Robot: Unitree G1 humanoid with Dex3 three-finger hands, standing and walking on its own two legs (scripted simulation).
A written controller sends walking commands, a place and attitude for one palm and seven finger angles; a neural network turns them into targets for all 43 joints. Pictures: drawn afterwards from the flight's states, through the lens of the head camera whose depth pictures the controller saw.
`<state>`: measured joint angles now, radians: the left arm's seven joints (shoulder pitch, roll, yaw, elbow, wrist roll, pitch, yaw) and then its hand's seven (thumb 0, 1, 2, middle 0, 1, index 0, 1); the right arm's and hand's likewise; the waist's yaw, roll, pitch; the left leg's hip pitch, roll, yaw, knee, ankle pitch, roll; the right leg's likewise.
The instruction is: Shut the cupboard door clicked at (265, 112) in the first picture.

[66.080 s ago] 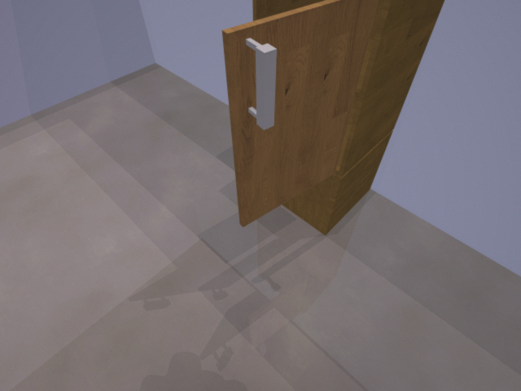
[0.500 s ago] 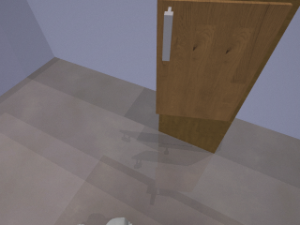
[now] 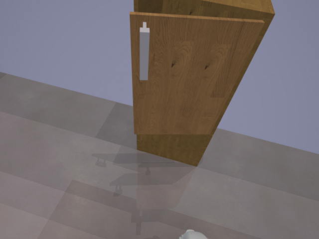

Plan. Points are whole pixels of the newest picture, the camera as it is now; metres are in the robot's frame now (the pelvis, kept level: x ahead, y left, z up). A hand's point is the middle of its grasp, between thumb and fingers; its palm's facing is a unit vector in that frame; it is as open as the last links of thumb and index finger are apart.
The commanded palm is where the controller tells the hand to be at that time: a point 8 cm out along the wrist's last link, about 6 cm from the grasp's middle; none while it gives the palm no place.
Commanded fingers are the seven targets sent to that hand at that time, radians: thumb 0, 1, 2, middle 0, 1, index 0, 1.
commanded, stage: take the last steps up to it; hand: left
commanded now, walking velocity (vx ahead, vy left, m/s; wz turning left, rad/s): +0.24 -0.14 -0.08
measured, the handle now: (144, 52) +0.62 +0.07 +0.14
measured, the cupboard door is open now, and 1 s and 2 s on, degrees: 18 18 18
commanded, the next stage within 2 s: come to a stop and stand still in 0.30 s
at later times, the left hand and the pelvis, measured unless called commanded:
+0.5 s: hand (130, 232) +0.18 +0.08 -0.19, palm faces +0.03 -0.99 -0.17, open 7.3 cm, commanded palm none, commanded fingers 0.00 0.90 0.90 -0.20 -0.30 -0.20 -0.30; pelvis +0.15 -0.09 -0.01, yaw +0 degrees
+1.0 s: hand (122, 228) +0.18 +0.10 -0.18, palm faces -0.04 -0.96 -0.28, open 7.4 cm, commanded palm none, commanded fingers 0.00 0.90 0.90 -0.20 -0.30 -0.20 -0.30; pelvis +0.16 -0.09 -0.01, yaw -4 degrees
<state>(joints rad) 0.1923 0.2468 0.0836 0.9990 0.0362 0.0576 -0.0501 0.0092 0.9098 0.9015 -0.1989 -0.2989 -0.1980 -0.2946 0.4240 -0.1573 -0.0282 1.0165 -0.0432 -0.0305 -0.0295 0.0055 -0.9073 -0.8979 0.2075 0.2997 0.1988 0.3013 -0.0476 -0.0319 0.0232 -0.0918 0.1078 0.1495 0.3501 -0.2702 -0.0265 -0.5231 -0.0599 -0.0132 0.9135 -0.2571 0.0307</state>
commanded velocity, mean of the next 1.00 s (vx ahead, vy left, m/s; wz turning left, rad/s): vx -0.03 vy -0.01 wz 0.01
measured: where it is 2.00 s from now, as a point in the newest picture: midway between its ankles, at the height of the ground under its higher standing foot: outside the picture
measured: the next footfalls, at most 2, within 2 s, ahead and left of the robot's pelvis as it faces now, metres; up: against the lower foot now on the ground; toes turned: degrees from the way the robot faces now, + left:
right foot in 0.16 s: +0.14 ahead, -0.17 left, +0.00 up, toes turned -3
left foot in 0.50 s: +0.24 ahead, +0.00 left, +0.00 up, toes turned +5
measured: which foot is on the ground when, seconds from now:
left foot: down 0.00-0.16, up 0.18-0.48, down 0.50-0.82, up 0.84-1.00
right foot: up 0.00-0.14, down 0.16-1.00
